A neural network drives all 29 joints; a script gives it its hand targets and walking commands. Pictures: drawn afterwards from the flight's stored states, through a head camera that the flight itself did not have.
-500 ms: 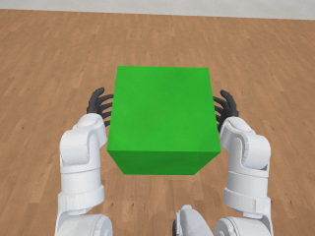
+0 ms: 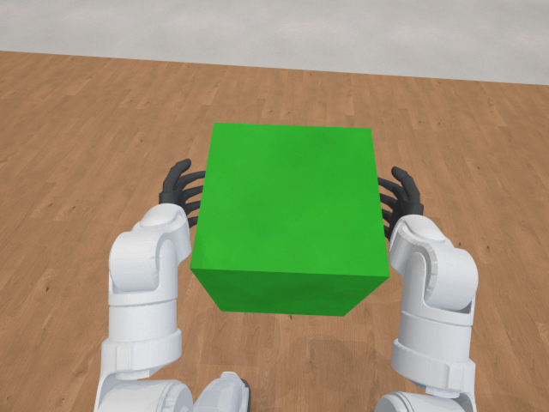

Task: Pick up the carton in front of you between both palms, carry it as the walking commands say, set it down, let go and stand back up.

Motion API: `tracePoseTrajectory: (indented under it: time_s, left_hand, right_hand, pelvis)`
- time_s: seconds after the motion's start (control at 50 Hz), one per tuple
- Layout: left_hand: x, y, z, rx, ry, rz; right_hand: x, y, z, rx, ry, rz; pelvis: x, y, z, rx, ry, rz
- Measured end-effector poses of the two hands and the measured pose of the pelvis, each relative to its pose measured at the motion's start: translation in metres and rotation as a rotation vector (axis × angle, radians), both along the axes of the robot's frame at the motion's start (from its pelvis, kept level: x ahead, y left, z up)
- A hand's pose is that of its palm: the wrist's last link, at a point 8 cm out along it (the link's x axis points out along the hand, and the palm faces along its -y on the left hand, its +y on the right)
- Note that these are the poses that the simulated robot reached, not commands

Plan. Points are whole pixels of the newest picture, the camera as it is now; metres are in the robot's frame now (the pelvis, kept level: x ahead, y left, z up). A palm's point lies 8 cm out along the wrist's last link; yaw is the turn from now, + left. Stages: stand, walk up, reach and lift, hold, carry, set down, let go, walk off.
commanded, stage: carry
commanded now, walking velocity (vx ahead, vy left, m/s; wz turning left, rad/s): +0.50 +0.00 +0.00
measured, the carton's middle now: (286, 231) +0.37 +0.02 +0.03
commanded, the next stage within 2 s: none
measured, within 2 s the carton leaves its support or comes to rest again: neither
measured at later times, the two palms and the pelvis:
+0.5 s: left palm (234, 89) +0.67 +0.15 +0.06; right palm (388, 99) +0.66 -0.15 +0.07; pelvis +0.32 +0.02 -0.04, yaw -1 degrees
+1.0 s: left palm (248, 29) +0.97 +0.17 +0.03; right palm (363, 35) +0.98 -0.13 +0.02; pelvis +0.64 +0.00 -0.08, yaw +0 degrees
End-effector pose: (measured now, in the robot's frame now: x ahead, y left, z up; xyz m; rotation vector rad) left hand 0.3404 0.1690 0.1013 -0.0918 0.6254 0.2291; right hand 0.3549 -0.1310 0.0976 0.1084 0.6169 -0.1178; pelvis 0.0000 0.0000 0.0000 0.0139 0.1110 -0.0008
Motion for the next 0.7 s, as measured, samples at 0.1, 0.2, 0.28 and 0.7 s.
tracePoseTrajectory:
  time_s: [0.1,0.2,0.28,0.7]
  left_hand:
    - [0.084,0.009,-0.009,-0.001,-0.048,-0.040]
    - [0.153,0.003,-0.041,-0.006,0.031,-0.106]
    - [0.196,-0.008,-0.055,-0.021,0.092,-0.131]
    - [0.453,-0.023,-0.075,0.031,0.027,-0.050]
  right_hand:
    - [0.073,0.009,-0.006,-0.024,-0.050,-0.018]
    - [0.126,0.003,-0.033,-0.060,0.029,-0.061]
    - [0.157,-0.007,-0.048,-0.038,0.092,-0.113]
    - [0.447,-0.023,-0.071,-0.030,0.023,-0.001]
  pelvis:
    - [0.084,0.016,-0.030,-0.035,-0.028,-0.020]
    - [0.147,0.026,-0.044,-0.019,-0.031,-0.016]
    - [0.189,0.034,-0.037,-0.030,-0.018,-0.021]
    - [0.463,-0.005,-0.083,-0.010,-0.030,-0.005]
